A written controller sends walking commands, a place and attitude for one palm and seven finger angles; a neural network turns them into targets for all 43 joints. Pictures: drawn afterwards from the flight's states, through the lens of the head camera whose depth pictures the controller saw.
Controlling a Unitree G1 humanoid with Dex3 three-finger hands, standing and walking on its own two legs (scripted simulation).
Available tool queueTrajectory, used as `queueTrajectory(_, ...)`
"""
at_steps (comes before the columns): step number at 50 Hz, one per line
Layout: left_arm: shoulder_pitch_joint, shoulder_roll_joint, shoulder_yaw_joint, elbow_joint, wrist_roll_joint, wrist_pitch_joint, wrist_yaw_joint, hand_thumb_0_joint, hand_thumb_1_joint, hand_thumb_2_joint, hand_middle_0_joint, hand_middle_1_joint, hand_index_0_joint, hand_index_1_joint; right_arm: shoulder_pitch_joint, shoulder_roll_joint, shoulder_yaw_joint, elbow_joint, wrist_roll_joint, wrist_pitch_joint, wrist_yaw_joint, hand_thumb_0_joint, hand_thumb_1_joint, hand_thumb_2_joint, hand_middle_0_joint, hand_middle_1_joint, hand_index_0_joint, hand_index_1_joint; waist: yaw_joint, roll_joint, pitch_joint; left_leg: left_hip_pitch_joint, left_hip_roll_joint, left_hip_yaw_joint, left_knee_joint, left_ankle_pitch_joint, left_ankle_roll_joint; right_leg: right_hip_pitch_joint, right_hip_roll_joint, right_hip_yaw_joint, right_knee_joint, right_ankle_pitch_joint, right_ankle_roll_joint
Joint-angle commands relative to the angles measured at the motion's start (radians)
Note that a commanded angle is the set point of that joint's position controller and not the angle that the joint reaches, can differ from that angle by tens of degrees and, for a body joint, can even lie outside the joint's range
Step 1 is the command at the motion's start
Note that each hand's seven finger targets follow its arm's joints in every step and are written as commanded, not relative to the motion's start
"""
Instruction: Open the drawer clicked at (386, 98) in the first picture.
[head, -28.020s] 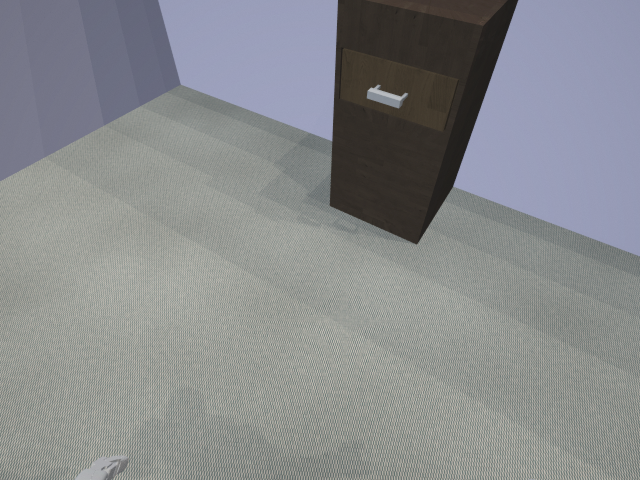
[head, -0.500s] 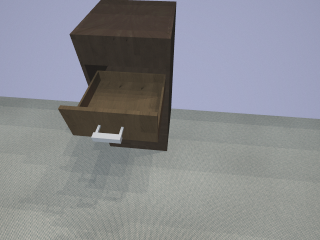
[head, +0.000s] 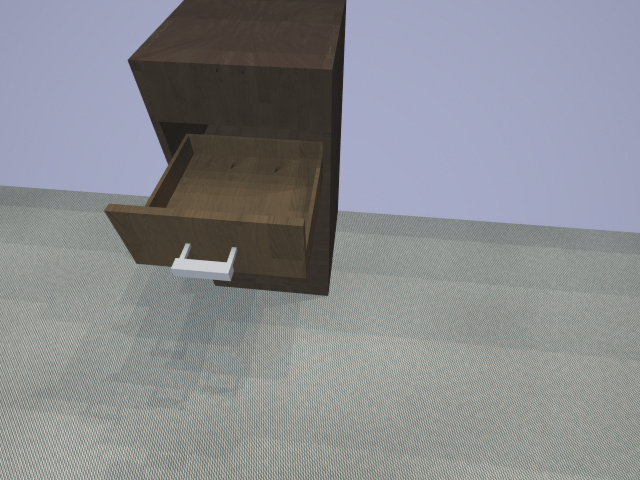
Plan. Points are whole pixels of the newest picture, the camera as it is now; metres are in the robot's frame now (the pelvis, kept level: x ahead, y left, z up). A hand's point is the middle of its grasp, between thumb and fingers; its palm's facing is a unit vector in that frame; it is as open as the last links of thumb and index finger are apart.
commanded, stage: look to check the result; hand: left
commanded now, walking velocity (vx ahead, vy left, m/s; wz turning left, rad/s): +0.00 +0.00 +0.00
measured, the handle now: (206, 260) +0.52 +0.26 -0.14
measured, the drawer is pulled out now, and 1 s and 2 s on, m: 0.30 0.30 0.30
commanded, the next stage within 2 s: stand and wait in 0.30 s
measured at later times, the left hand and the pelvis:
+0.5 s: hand out of the picture -0.01 +0.15 -0.18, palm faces +0.07 -0.98 -0.17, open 7.4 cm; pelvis +0.01 -0.01 +0.00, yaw +1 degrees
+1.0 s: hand out of the picture +0.00 +0.15 -0.17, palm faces +0.07 -0.98 -0.18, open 7.4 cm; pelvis +0.01 -0.01 +0.00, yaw +1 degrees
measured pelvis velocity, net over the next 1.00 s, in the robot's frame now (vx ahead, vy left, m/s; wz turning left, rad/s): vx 0.01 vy -0.01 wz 0.01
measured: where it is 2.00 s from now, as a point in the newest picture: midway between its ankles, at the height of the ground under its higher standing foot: outside the picture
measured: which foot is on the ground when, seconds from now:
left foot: down 0.00-1.00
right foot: down 0.00-1.00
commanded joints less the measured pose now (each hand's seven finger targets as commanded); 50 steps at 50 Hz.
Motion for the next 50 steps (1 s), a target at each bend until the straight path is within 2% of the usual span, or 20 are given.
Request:
queueTrajectory(1,0.075,0.098,0.023,-0.020,0.004,-0.015,0.005,0.000,0.900,0.900,-0.200,-0.300,-0.200,-0.300,0.110,-0.056,-0.012,-0.010,-0.001,-0.012,-0.002,0.000,-0.900,-0.900,0.200,0.300,0.200,0.300,0.002,-0.013,0.023,-0.049,0.057,-0.051,-0.081,0.039,0.046,-0.010,-0.089,0.101,-0.113,-0.056,-0.031)
queueTrajectory(4,0.080,0.093,0.022,-0.017,0.004,-0.017,0.007,0.000,0.900,0.900,-0.200,-0.300,-0.200,-0.300,0.099,-0.058,-0.014,-0.013,0.001,-0.011,-0.003,0.000,-0.900,-0.900,0.200,0.300,0.200,0.300,0.003,-0.033,0.031,-0.041,0.056,-0.051,-0.071,0.055,0.043,-0.019,-0.089,0.097,-0.115,-0.044,-0.032)
queueTrajectory(5,0.074,0.093,0.022,-0.016,0.003,-0.016,0.006,0.000,0.900,0.900,-0.200,-0.300,-0.200,-0.300,0.101,-0.055,-0.013,-0.009,-0.001,-0.010,-0.004,0.000,-0.900,-0.900,0.200,0.300,0.200,0.300,0.002,-0.011,0.038,-0.047,0.057,-0.048,-0.076,0.044,0.042,-0.019,-0.089,0.097,-0.118,-0.055,-0.031)
queueTrajectory(10,0.070,0.094,0.024,-0.019,0.004,-0.015,0.006,0.000,0.900,0.900,-0.200,-0.300,-0.200,-0.300,0.100,-0.048,-0.014,-0.009,-0.001,-0.007,-0.003,0.000,-0.900,-0.900,0.200,0.300,0.200,0.300,0.001,-0.019,0.056,-0.053,0.054,-0.046,-0.073,0.031,0.041,-0.033,-0.089,0.101,-0.130,-0.083,-0.033)
queueTrajectory(16,0.061,0.100,0.028,-0.023,0.004,-0.015,0.005,0.000,0.900,0.900,-0.200,-0.300,-0.200,-0.300,0.103,-0.046,-0.017,-0.009,-0.004,-0.005,-0.001,0.000,-0.900,-0.900,0.200,0.300,0.200,0.300,0.000,-0.039,0.047,-0.060,0.047,-0.043,-0.069,0.015,0.039,-0.029,-0.090,0.106,-0.143,-0.121,-0.031)
queueTrajectory(19,0.065,0.094,0.030,-0.023,0.005,-0.017,0.006,0.000,0.900,0.900,-0.200,-0.300,-0.200,-0.300,0.093,-0.047,-0.018,-0.012,-0.002,-0.008,-0.003,0.000,-0.900,-0.900,0.200,0.300,0.200,0.300,0.002,-0.014,0.039,-0.044,0.050,-0.045,-0.065,0.048,0.038,-0.028,-0.090,0.102,-0.135,-0.085,-0.034)
queueTrajectory(29,0.067,0.088,0.027,-0.016,0.003,-0.021,0.006,0.000,0.900,0.900,-0.200,-0.300,-0.200,-0.300,0.076,-0.055,-0.018,-0.009,0.001,-0.016,-0.009,0.000,-0.900,-0.900,0.200,0.300,0.200,0.300,0.007,-0.003,0.007,-0.021,0.064,-0.049,-0.073,0.120,0.036,0.019,-0.089,0.082,-0.104,0.056,-0.032)
queueTrajectory(36,0.055,0.098,0.026,-0.017,0.002,-0.019,0.005,0.000,0.900,0.900,-0.200,-0.300,-0.200,-0.300,0.077,-0.054,-0.017,-0.005,-0.001,-0.011,-0.006,0.000,-0.900,-0.900,0.200,0.300,0.200,0.300,0.004,-0.017,0.035,-0.036,0.058,-0.048,-0.085,0.074,0.037,0.009,-0.090,0.086,-0.128,-0.020,-0.028)
queueTrajectory(41,0.056,0.095,0.026,-0.018,0.002,-0.019,0.005,0.000,0.900,0.900,-0.200,-0.300,-0.200,-0.300,0.070,-0.059,-0.016,-0.006,-0.001,-0.015,-0.007,0.000,-0.900,-0.900,0.200,0.300,0.200,0.300,0.005,0.006,0.028,-0.031,0.062,-0.052,-0.089,0.090,0.037,0.015,-0.085,0.086,-0.116,0.009,-0.029)
queueTrajectory(43,0.056,0.101,0.028,-0.018,0.001,-0.019,0.004,0.000,0.900,0.900,-0.200,-0.300,-0.200,-0.300,0.067,-0.061,-0.016,-0.008,0.000,-0.016,-0.008,0.000,-0.900,-0.900,0.200,0.300,0.200,0.300,0.007,-0.018,0.015,-0.029,0.062,-0.051,-0.089,0.100,0.036,0.031,-0.087,0.080,-0.112,0.027,-0.027)
queueTrajectory(46,0.054,0.097,0.026,-0.015,0.002,-0.019,0.004,0.000,0.900,0.900,-0.200,-0.300,-0.200,-0.300,0.064,-0.062,-0.017,-0.007,0.000,-0.015,-0.008,0.000,-0.900,-0.900,0.200,0.300,0.200,0.300,0.005,0.001,0.023,-0.023,0.063,-0.050,-0.090,0.098,0.036,0.019,-0.086,0.082,-0.114,0.024,-0.026)
queueTrajectory(50,0.050,0.097,0.026,-0.014,0.002,-0.019,0.005,0.000,0.900,0.900,-0.200,-0.300,-0.200,-0.300,0.067,-0.063,-0.016,-0.006,0.000,-0.016,-0.008,0.000,-0.900,-0.900,0.200,0.300,0.200,0.300,0.005,-0.011,0.026,-0.027,0.067,-0.053,-0.096,0.094,0.037,0.018,-0.084,0.079,-0.110,0.021,-0.026)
